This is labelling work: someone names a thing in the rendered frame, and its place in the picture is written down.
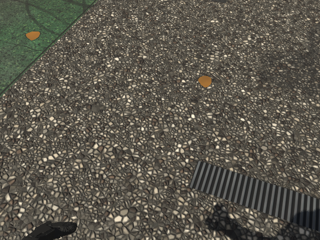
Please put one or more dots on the robot left hand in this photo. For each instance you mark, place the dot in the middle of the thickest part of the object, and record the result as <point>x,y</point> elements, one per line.
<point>50,231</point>

